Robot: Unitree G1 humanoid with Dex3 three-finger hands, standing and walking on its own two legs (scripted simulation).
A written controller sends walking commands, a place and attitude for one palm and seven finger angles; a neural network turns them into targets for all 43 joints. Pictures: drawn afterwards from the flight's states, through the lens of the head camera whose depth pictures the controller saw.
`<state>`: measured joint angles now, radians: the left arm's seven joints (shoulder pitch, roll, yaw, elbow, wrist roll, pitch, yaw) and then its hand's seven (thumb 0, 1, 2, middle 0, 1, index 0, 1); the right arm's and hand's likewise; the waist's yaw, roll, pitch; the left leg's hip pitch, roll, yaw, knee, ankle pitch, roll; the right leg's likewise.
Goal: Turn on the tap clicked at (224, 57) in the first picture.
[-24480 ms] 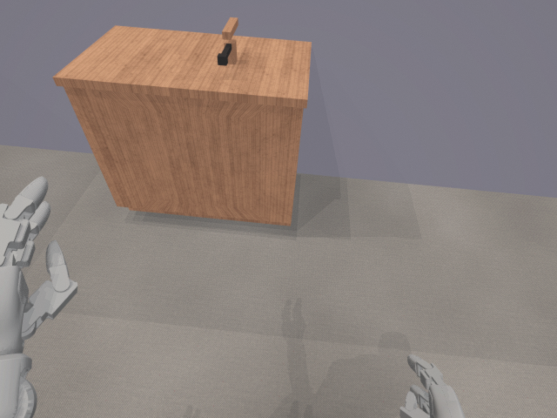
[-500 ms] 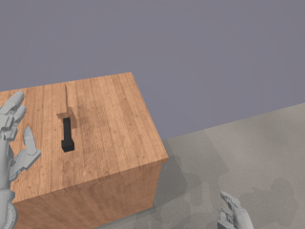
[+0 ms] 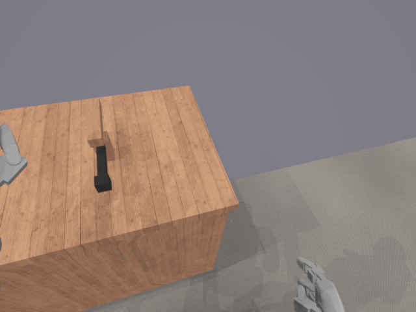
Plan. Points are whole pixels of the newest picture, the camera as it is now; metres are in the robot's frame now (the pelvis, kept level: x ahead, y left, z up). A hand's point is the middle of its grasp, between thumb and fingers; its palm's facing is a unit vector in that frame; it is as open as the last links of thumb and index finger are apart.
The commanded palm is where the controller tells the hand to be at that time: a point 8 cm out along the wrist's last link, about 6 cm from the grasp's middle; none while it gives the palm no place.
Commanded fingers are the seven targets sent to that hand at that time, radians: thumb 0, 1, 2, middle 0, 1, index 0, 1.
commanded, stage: look again from close up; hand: left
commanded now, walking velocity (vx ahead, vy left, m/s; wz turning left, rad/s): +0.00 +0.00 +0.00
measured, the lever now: (103, 183) +0.34 +0.27 +0.01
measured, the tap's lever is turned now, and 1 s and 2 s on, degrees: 0 0 0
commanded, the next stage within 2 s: come to a stop and stand still in 0.10 s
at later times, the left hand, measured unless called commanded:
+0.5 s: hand (44, 163) +0.25 +0.27 +0.19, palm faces +0.41 -0.84 -0.36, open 7.5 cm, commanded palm +0.17 +0.29 +0.18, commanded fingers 0.00 0.90 0.90 -0.20 -0.30 -0.20 -0.30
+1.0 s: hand (45, 190) +0.23 +0.26 +0.16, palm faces +0.40 -0.87 -0.29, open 7.5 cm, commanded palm +0.16 +0.29 +0.18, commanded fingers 0.00 0.90 0.90 -0.20 -0.30 -0.20 -0.30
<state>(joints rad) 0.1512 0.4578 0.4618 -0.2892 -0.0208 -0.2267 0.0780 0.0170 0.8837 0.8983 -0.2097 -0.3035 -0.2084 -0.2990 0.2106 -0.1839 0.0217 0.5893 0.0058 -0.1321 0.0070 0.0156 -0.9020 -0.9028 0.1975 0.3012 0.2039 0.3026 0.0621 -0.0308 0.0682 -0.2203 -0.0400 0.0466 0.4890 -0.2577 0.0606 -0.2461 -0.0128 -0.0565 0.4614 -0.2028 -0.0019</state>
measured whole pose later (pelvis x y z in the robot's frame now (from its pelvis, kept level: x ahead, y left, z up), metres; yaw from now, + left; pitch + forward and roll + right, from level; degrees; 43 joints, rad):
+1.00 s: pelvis +0.00 +0.02 +0.00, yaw +0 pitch -2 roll -2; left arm 0.37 0.33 0.34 -0.43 -0.04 -0.24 0.11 0.02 0.89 0.90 -0.20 -0.30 -0.20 -0.30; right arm 0.19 -0.18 0.03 0.57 0.00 -0.14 -0.02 0.02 -0.90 -0.90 0.20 0.30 0.21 0.30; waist 0.03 -0.04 0.05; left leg -0.18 -0.05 0.06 0.48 -0.26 0.08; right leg -0.19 -0.02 -0.04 0.42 -0.19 0.02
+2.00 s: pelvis +0.00 -0.01 +0.00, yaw -1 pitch -2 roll -1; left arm 0.40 0.36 0.37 -0.51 -0.05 -0.19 0.09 0.02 0.89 0.90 -0.21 -0.30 -0.20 -0.30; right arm 0.19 -0.16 0.01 0.55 0.01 -0.10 0.00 0.02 -0.90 -0.90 0.20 0.30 0.21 0.30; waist 0.03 -0.05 0.09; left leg -0.19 -0.01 0.05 0.49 -0.27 0.04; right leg -0.21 0.02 -0.05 0.43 -0.19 -0.02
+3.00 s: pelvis +0.02 -0.08 -0.01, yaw +1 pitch +0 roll -1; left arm 0.47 0.39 0.38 -0.56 -0.09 -0.15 0.08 0.02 0.89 0.90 -0.21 -0.30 -0.21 -0.30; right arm 0.20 -0.18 0.00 0.55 0.01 -0.07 -0.02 0.01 -0.90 -0.90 0.20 0.30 0.21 0.30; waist 0.00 -0.02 0.07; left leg -0.26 0.07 -0.01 0.58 -0.33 -0.03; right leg -0.25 0.10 -0.12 0.50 -0.25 -0.12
